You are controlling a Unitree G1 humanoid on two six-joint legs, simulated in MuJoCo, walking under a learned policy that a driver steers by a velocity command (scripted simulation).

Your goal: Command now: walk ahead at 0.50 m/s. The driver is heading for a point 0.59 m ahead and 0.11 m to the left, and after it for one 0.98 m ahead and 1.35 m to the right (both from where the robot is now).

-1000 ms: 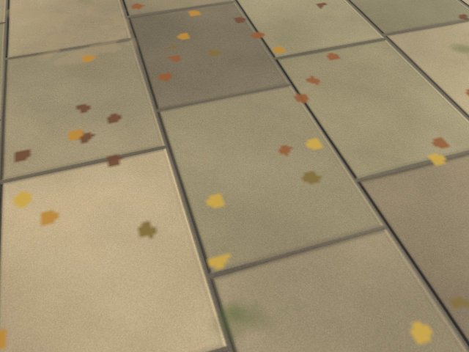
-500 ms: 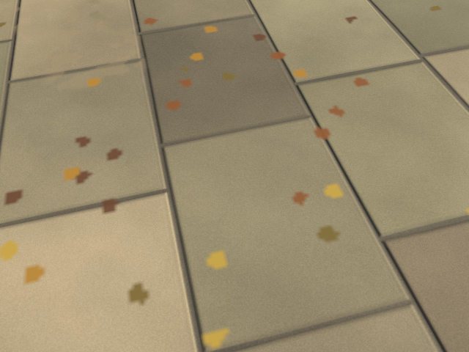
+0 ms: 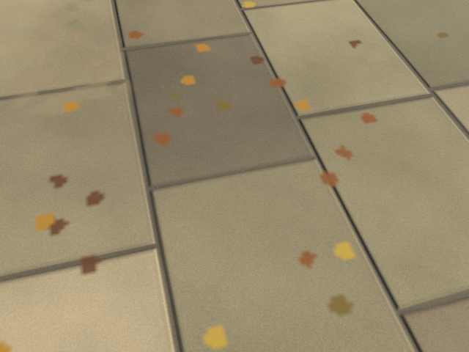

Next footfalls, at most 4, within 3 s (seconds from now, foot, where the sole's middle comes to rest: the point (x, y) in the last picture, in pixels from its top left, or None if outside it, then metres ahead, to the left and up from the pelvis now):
0.42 right None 0.40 -0.16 -0.77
0.94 left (181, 304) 0.61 0.16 -0.77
1.42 right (265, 301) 0.63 -0.09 -0.77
1.92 left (192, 286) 0.67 0.13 -0.77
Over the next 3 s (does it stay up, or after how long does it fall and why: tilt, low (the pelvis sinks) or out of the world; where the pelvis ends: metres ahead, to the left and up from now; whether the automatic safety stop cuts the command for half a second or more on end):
stays up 0.60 -0.01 0.00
